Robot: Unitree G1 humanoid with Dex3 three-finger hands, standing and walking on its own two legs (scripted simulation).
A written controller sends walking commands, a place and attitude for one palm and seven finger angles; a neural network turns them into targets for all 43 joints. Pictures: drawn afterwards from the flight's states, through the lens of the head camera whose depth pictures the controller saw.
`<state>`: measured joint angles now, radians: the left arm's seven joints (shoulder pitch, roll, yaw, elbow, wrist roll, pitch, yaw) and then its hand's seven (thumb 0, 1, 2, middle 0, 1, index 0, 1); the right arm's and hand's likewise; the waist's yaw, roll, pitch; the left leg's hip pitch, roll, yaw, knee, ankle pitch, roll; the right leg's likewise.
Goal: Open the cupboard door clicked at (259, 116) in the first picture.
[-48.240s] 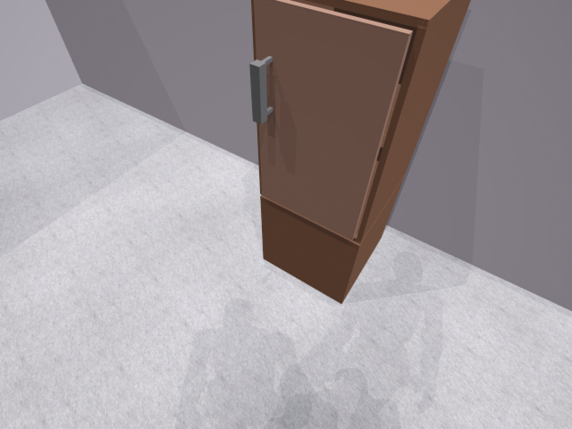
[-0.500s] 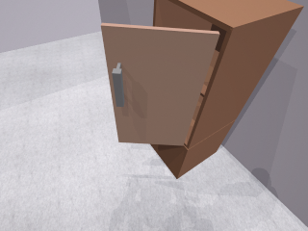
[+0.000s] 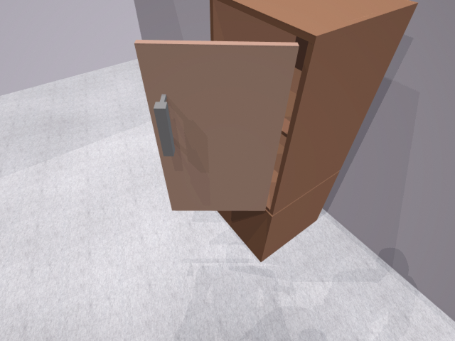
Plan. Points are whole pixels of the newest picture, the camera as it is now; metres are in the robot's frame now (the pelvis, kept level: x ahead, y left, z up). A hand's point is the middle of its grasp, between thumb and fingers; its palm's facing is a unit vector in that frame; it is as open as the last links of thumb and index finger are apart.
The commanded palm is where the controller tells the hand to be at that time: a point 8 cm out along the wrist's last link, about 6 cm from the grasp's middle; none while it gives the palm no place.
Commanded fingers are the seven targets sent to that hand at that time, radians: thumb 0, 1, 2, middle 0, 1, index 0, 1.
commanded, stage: look again from close up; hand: left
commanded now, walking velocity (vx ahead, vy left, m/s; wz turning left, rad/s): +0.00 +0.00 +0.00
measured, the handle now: (166, 125) +0.58 +0.18 +0.05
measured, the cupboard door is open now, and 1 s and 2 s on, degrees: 54 54 54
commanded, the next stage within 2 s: raise the hand with hooked fingers in 0.50 s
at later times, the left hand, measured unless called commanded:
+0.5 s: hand out of the picture +0.03 +0.18 -0.18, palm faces +0.00 -0.98 -0.19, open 7.4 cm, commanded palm none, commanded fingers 0.00 0.90 0.90 -0.20 -0.30 -0.20 -0.30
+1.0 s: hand (134, 314) +0.18 +0.18 -0.06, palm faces +0.07 -1.00 +0.01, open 8.5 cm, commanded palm +0.16 +0.25 -0.04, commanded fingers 0.00 0.41 0.69 -0.23 -0.62 -0.23 -0.62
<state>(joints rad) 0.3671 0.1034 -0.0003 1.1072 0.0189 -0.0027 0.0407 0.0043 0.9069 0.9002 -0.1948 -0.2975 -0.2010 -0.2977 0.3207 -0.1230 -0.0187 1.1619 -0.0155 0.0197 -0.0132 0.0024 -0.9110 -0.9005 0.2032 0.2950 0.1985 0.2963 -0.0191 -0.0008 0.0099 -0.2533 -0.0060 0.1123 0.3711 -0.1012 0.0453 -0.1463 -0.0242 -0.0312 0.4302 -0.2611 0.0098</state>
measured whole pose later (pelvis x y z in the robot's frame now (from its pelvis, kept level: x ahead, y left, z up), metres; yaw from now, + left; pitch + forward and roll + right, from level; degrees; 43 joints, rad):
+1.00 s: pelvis +0.01 -0.03 -0.07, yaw +2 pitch +10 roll +0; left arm 0.44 0.21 0.19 0.18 -0.27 -0.45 -0.34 0.01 0.63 0.78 -0.22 -0.47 -0.22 -0.47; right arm 0.15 -0.24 -0.04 0.54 0.02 -0.20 -0.01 0.01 -0.90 -0.90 0.21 0.30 0.20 0.30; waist 0.01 -0.04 -0.12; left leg -0.78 0.03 0.05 0.98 -0.38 0.01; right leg -0.66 0.00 -0.08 1.02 -0.54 -0.05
